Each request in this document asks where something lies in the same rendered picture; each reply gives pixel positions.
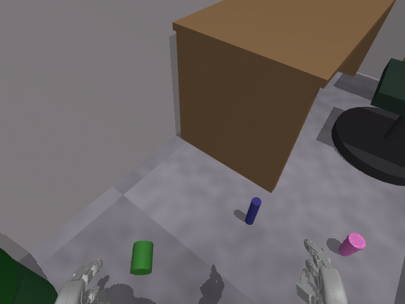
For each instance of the left robot hand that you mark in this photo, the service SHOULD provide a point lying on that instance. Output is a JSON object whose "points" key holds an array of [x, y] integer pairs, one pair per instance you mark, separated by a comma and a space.
{"points": [[73, 291]]}

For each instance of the potted plant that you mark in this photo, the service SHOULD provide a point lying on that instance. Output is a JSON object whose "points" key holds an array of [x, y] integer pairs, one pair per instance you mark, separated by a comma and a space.
{"points": [[20, 285]]}

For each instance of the right robot hand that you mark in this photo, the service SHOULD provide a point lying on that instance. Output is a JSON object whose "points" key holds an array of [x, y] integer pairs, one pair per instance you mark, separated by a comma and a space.
{"points": [[327, 279]]}

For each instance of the office chair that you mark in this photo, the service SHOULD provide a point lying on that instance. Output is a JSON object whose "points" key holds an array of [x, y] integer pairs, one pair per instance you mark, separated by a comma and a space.
{"points": [[373, 139]]}

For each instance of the desk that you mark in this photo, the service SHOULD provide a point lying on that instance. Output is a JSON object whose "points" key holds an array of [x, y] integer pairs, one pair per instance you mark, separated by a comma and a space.
{"points": [[249, 72]]}

